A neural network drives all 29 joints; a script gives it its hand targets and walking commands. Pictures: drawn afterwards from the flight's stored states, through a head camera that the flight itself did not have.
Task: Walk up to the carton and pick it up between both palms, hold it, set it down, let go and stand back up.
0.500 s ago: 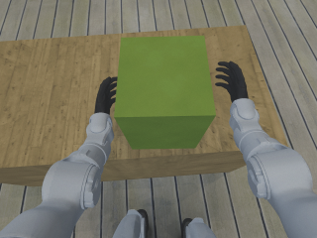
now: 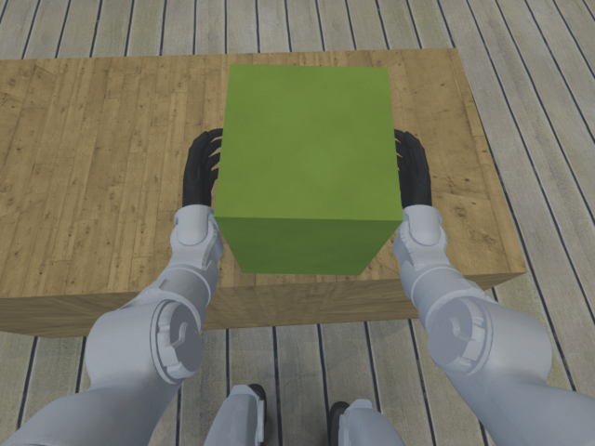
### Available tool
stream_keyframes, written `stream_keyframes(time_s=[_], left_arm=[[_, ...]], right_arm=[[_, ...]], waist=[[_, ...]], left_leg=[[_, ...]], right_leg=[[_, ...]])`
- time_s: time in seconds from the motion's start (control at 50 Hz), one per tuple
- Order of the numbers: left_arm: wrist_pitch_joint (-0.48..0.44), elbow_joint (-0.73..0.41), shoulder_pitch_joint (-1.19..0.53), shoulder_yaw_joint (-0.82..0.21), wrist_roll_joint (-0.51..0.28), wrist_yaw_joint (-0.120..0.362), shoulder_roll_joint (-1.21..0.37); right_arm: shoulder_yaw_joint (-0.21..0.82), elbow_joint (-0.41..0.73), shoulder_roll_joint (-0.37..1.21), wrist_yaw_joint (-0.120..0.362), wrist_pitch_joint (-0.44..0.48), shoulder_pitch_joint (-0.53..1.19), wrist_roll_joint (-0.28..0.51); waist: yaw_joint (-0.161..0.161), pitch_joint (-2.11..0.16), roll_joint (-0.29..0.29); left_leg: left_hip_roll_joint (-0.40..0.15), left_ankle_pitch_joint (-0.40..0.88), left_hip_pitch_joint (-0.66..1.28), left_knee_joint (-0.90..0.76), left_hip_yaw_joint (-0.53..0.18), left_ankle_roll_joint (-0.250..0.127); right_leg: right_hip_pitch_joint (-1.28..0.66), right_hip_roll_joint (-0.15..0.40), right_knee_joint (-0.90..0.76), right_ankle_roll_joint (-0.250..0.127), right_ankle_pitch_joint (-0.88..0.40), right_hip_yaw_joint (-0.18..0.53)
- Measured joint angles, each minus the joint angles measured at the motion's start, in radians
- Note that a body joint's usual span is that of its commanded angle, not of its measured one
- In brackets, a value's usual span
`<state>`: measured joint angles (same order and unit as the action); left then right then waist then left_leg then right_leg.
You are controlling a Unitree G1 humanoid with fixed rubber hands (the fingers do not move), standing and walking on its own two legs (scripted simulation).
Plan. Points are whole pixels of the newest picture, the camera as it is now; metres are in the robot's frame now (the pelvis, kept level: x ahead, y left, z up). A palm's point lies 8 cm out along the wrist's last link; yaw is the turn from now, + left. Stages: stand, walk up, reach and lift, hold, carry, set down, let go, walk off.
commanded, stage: reach and lift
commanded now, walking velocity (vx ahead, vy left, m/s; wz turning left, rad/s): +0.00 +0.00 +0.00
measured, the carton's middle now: (304, 185) +0.47 +0.02 -0.04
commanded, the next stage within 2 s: none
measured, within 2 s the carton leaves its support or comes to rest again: neither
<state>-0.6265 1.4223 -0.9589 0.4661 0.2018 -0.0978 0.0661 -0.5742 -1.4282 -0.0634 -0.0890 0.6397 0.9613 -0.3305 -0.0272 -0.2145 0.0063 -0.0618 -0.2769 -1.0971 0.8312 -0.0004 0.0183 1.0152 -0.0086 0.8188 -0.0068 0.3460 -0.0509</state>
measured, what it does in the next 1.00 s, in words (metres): stands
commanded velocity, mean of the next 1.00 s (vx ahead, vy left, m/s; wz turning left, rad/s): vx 0.00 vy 0.00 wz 0.00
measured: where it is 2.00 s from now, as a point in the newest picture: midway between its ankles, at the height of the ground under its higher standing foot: outside the picture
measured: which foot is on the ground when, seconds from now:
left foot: down 0.00-1.00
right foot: down 0.00-1.00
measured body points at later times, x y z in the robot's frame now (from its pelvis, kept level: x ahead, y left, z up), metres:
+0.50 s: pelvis +0.03 +0.00 +0.01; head +0.19 +0.00 +0.44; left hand +0.45 +0.17 -0.01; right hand +0.46 -0.13 -0.01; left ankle +0.04 +0.13 -0.68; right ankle +0.00 -0.12 -0.68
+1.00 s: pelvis +0.02 +0.00 +0.01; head +0.18 +0.01 +0.43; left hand +0.45 +0.17 -0.01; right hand +0.46 -0.13 -0.01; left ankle +0.04 +0.13 -0.68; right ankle +0.00 -0.12 -0.68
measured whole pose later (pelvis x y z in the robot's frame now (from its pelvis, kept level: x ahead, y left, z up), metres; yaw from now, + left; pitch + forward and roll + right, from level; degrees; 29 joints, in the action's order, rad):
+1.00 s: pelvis +0.02 +0.00 +0.01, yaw -1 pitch +32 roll -2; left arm -0.70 1.38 -0.86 0.50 0.26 -0.10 0.04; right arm -0.63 -1.40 -0.01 -0.12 0.73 0.87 -0.41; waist -0.04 -0.23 0.00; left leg -0.07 -0.29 -1.05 0.78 0.01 0.02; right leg 0.96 -0.02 0.75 -0.01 0.34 -0.05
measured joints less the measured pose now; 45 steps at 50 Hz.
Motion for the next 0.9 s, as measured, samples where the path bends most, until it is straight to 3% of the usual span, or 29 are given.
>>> stream_keyframes(time_s=[0.08, 0.18, 0.42, 0.62, 0.9], left_arm=[[-0.02, -0.017, 0.027, 0.035, 0.043, 0.0, -0.016], [-0.029, -0.017, 0.063, 0.039, 0.056, -0.006, -0.028], [-0.072, -0.027, 0.135, 0.016, 0.038, -0.003, -0.031], [-0.078, -0.024, 0.096, 0.036, 0.046, 0.014, -0.018], [-0.068, -0.042, 0.089, 0.043, 0.073, 0.001, -0.028]], right_arm=[[-0.075, 0.049, 0.03, 0.003, 0.02, -0.038, -0.067], [-0.091, 0.065, 0.042, 0.01, 0.026, -0.075, -0.09], [-0.027, 0.017, 0.038, -0.008, 0.088, -0.114, -0.084], [-0.055, 0.018, 0.048, -0.039, 0.094, -0.084, -0.1], [-0.072, 0.028, 0.049, -0.03, 0.081, -0.085, -0.089]], waist=[[-0.008, 0.004, 0.006], [-0.02, -0.009, 0.013], [-0.021, 0.005, 0.024], [-0.009, 0.004, 0.002], [-0.009, -0.033, -0.015]], left_leg=[[-0.001, 0.0, 0.024, -0.02, 0.006, -0.002], [-0.003, -0.013, 0.055, -0.039, 0.019, -0.005], [-0.009, -0.032, 0.131, -0.071, 0.026, 0.0], [-0.008, -0.01, 0.084, -0.069, 0.01, 0.003], [-0.011, -0.008, 0.033, -0.052, 0.003, 0.007]], right_leg=[[-0.024, -0.001, -0.025, 0.001, -0.004, 0.005], [-0.053, -0.003, -0.051, 0.005, 0.0, 0.017], [-0.132, -0.009, -0.096, 0.006, 0.009, 0.024], [-0.084, -0.009, -0.081, -0.003, -0.001, 0.007], [-0.038, -0.012, -0.07, -0.006, -0.005, 0.002]])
